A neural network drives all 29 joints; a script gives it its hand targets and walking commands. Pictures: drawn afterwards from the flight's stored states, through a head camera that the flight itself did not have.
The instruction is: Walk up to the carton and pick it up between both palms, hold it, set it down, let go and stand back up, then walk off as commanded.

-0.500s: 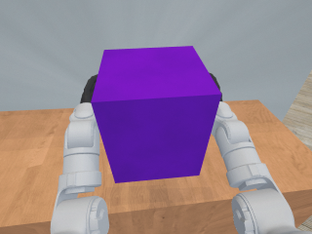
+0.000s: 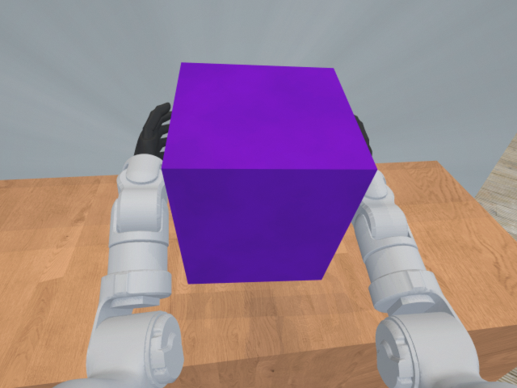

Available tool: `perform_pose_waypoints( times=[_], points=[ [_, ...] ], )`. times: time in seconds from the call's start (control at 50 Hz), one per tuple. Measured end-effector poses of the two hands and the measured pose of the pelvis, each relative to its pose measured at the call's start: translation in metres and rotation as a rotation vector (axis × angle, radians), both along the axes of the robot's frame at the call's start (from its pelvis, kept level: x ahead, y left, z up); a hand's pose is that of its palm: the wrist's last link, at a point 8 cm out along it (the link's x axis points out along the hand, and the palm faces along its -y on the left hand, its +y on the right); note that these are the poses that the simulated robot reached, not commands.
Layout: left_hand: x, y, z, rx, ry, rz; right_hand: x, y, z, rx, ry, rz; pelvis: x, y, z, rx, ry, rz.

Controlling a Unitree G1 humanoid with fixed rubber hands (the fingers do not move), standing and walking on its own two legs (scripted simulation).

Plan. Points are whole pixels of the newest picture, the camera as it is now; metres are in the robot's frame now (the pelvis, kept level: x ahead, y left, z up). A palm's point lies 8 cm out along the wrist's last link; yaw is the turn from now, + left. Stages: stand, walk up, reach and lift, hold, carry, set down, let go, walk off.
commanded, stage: set down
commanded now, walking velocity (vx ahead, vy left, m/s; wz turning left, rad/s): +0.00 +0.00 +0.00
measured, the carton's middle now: (257, 180) +0.36 +0.00 +0.19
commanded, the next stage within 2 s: none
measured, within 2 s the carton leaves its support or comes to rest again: neither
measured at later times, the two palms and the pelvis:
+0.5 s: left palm (152, 197) +0.37 +0.16 +0.15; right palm (348, 204) +0.34 -0.15 +0.15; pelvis +0.00 +0.01 +0.00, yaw +0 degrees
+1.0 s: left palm (170, 189) +0.41 +0.14 +0.13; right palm (350, 205) +0.37 -0.16 +0.13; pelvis +0.02 +0.01 +0.00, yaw +0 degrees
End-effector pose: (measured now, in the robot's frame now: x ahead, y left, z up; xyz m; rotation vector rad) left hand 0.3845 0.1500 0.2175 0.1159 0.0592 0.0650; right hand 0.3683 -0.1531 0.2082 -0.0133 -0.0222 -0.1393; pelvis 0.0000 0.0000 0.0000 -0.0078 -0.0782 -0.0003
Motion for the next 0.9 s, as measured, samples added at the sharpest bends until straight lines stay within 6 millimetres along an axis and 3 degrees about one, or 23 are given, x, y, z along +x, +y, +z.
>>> perform_pose_waypoints(
  times=[0.1, 0.16, 0.32, 0.54, 0.72, 0.9],
  points=[
    [0.008, 0.008, -0.041, -0.015, 0.084, -0.025, 0.002, 0.007, -0.036, 0.023, 0.070, -0.015, 0.012, 0.002, 0.000, -0.002, -0.006, 0.000],
    [0.007, 0.012, -0.058, -0.046, 0.095, -0.036, -0.002, 0.012, -0.046, 0.031, 0.075, -0.027, 0.016, 0.004, 0.001, -0.005, -0.001, 0.000],
    [-0.005, 0.014, -0.037, -0.072, -0.029, -0.033, -0.017, 0.015, -0.027, 0.018, -0.052, -0.038, 0.013, 0.009, 0.001, -0.008, -0.021, 0.000],
    [-0.010, 0.004, -0.072, -0.028, 0.100, -0.057, -0.025, 0.005, -0.058, -0.059, 0.032, -0.048, -0.003, 0.009, 0.000, -0.009, -0.056, 0.000],
    [0.005, -0.008, -0.049, -0.012, 0.011, -0.072, -0.017, -0.006, -0.041, -0.054, -0.059, -0.075, 0.000, 0.009, 0.000, -0.009, -0.051, 0.000],
    [0.020, -0.013, -0.100, 0.019, 0.177, -0.110, -0.010, -0.010, -0.093, -0.016, 0.096, -0.100, 0.010, 0.009, 0.001, -0.009, -0.039, 0.000]
  ],
)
